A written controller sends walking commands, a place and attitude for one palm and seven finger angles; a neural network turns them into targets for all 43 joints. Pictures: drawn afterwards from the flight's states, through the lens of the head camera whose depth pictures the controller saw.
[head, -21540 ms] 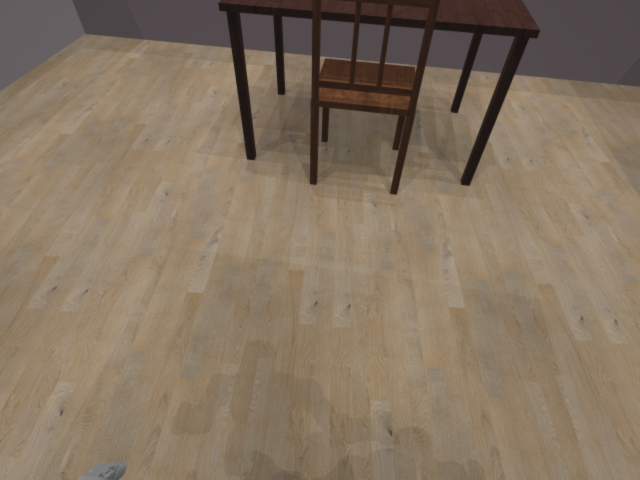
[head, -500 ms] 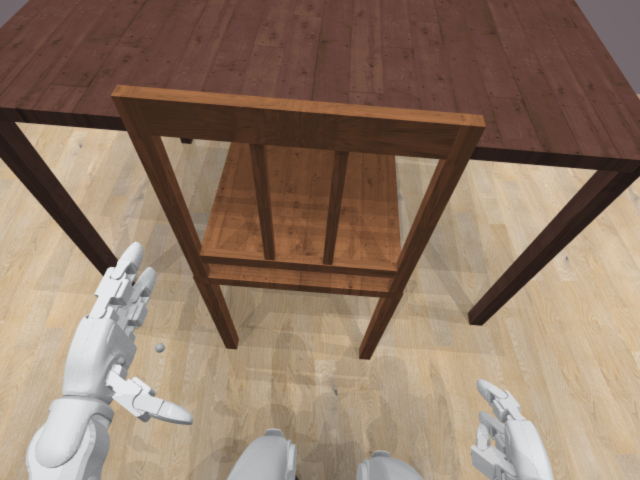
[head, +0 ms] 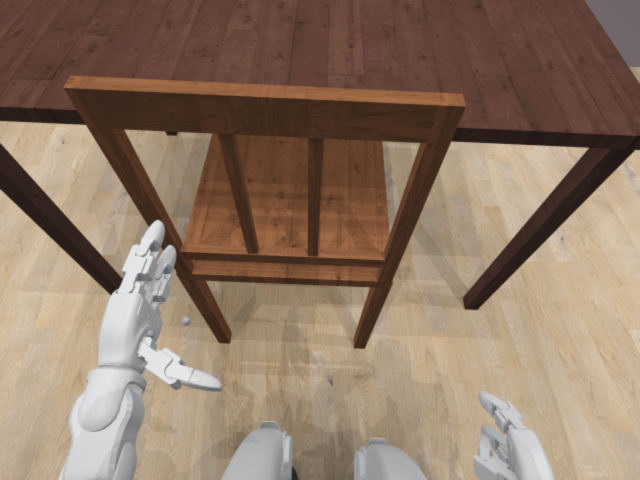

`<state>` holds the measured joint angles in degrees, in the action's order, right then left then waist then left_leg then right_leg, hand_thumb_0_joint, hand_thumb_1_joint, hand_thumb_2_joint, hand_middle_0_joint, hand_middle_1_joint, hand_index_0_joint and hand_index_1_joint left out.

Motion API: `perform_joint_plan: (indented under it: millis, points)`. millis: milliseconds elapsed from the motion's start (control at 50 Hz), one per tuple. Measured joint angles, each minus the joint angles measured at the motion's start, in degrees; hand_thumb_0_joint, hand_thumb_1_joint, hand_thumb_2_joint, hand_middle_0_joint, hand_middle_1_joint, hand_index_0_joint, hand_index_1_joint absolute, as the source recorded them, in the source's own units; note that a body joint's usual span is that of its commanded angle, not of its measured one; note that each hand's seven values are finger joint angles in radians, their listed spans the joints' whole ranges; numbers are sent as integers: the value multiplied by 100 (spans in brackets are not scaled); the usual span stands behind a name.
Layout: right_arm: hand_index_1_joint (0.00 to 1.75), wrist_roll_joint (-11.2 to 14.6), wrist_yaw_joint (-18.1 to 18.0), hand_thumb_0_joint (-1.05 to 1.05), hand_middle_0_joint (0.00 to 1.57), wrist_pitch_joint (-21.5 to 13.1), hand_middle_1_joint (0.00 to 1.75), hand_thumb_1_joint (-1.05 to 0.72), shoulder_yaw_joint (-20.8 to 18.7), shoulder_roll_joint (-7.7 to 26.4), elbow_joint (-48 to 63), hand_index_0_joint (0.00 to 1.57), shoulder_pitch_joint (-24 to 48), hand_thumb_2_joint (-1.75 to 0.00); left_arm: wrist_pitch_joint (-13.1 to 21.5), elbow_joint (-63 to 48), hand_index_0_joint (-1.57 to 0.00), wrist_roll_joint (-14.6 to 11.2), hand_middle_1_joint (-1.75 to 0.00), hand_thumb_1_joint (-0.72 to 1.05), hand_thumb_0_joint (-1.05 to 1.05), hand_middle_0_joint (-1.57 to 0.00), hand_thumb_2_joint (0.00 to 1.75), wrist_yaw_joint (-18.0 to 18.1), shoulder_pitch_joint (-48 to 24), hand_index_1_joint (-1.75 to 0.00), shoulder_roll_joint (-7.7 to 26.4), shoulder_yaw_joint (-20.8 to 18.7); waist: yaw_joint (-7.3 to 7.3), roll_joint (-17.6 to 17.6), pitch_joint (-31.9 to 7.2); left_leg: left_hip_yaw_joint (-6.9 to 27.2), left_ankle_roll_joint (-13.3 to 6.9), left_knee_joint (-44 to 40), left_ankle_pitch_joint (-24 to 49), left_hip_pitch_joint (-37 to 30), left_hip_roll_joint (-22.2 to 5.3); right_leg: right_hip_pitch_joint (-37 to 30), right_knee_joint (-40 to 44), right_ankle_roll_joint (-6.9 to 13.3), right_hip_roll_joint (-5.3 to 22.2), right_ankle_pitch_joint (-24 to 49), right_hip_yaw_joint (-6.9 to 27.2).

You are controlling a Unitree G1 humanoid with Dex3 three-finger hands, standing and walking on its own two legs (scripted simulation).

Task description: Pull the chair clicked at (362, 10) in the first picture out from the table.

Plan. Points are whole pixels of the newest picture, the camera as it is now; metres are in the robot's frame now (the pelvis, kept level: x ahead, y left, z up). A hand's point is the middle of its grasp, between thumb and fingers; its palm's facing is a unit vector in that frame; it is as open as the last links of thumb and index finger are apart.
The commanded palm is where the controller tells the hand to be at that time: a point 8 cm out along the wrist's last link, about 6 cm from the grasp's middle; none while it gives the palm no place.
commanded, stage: aim the fingers beside a spindle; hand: left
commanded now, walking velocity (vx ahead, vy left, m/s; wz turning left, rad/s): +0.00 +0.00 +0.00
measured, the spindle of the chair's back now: (242, 202) +0.49 +0.14 +0.00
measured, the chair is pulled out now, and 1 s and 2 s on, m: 0.00 0.00 0.00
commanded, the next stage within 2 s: push the fingers through the gap in 1.32 s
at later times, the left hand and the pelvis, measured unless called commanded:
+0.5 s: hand (224, 296) +0.34 +0.14 +0.01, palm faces -0.02 -1.00 -0.01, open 16.9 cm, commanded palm +0.32 +0.19 +0.01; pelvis -0.01 +0.00 -0.01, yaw +0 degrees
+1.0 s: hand (234, 289) +0.35 +0.13 +0.00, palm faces +0.00 -1.00 -0.02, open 16.9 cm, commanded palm +0.32 +0.18 +0.00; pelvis +0.00 +0.00 -0.02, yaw -1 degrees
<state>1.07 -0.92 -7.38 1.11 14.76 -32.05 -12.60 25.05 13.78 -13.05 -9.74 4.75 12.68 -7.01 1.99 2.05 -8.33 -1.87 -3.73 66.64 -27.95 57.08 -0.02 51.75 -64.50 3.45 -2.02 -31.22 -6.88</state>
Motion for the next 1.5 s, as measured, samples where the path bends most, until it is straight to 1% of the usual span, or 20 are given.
perform_joint_plan:
  millis: [140,380,720,780,880,1040,1140,1260,1380,1500]
  points:
    - [30,-12,51,1,20,110,30,-90,2,-23,27,20,32,-90,56,209,-6,116,-8,-50,-1,-6,30,168,-230,-8,-80,91,5,-15,-31,-17,15,74,-22,95,-9,115,-108,20,-1,-36,13]
    - [30,-28,87,1,20,254,30,-90,-7,-12,-42,20,65,-90,156,731,-6,250,-8,-50,-1,-6,30,367,-855,-8,-148,211,26,-9,-34,-2,21,267,-59,352,-11,367,-312,37,8,-91,-14]
    - [30,-95,200,1,20,539,30,-90,-40,-34,-153,20,-1,-90,248,1541,-6,531,-8,-50,-1,-6,30,841,-1833,-8,-312,344,130,-5,-76,-65,-24,530,-135,780,-20,817,-600,7,23,-164,33]
    - [30,-108,240,1,20,615,30,-90,-57,-49,-150,20,-24,-90,255,1532,-6,573,-8,-50,-1,-6,30,909,-1834,-8,-368,355,141,-1,-99,-99,-34,540,-152,798,-29,852,-621,-4,17,-172,68]
    - [30,-100,282,1,20,742,30,-90,-53,-78,-89,20,-61,-90,289,1412,-6,601,-8,-50,-1,-6,30,974,-1605,-8,-388,324,144,-4,-96,-151,-47,491,-160,724,-44,807,-587,-20,2,-164,125]
    - [30,-87,265,1,20,754,30,-90,-64,-66,-105,20,-26,-90,412,1244,-6,540,-8,-50,-1,-6,30,985,-1392,-8,-375,452,79,17,-92,-102,-49,483,-151,681,-20,730,-554,-23,18,-163,78]
    - [30,-84,246,1,20,756,30,-90,-57,-47,-95,20,71,-90,407,1391,-6,605,-8,-50,-1,-6,30,974,-1515,-8,-401,534,71,2,-97,-65,-48,524,-142,722,-7,749,-582,-17,31,-165,37]
    - [30,-95,246,1,20,774,30,-90,-57,-54,-29,20,154,-90,373,1413,-6,640,-8,-50,-1,-6,30,1032,-1630,-8,-407,500,89,-18,-93,-68,-42,560,-140,756,-17,788,-621,-10,24,-162,39]
    - [30,-83,259,1,20,824,30,-90,-27,-56,-8,20,126,-90,354,1518,-6,642,-8,-50,-1,-6,30,1039,-1687,-8,-376,490,80,-12,-103,-63,-39,543,-127,753,-15,786,-608,-6,24,-153,36]
    - [30,-90,234,1,20,811,30,-90,-14,-68,-65,20,96,-90,358,1597,-6,613,-8,-50,-1,-6,30,1019,-1783,-8,-344,428,110,-8,-87,-47,-29,580,-137,809,-25,834,-634,5,14,-160,20]
